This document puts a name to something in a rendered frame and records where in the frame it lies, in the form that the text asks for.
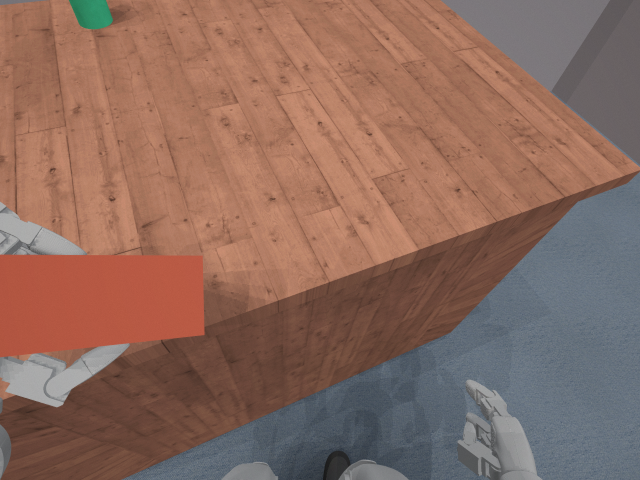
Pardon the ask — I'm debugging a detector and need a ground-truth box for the robot right hand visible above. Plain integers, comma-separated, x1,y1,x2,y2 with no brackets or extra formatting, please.
458,379,537,480

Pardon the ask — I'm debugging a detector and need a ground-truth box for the sponge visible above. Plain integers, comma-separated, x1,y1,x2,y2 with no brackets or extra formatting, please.
0,255,204,357

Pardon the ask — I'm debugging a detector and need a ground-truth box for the right robot shin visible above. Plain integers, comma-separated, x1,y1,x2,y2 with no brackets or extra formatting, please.
338,460,376,480

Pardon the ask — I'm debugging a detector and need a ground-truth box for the robot right foot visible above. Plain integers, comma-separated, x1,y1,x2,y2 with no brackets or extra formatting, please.
323,451,351,480

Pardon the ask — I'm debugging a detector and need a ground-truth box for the robot left hand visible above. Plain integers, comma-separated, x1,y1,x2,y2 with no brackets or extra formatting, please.
0,202,130,407

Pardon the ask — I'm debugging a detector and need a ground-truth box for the table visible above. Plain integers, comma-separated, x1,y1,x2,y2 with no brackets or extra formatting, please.
0,0,640,480

